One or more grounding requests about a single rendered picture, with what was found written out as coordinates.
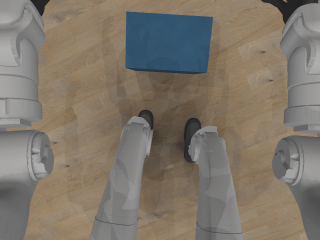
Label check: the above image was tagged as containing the robot right forearm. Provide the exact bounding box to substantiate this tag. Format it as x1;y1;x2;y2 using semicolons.
280;3;320;137

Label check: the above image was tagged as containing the robot left forearm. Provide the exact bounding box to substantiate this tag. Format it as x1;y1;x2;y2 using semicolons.
0;0;46;132

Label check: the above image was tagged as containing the right robot hand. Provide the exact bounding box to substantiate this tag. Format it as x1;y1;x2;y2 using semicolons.
261;0;319;24

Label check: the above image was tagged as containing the left robot upper arm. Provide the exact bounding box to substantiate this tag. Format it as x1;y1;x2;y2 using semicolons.
0;129;54;240

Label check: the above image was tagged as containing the right robot thigh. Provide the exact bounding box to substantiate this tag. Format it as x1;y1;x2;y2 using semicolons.
191;131;243;240

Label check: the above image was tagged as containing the left robot hand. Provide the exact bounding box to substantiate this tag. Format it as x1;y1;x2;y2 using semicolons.
30;0;50;16

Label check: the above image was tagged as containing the carton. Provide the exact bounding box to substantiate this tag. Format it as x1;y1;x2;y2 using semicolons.
125;11;213;74

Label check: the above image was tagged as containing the left robot foot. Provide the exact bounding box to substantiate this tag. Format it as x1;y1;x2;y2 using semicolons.
138;110;154;130

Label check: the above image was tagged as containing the right robot upper arm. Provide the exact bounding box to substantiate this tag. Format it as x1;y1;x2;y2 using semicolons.
272;135;320;240

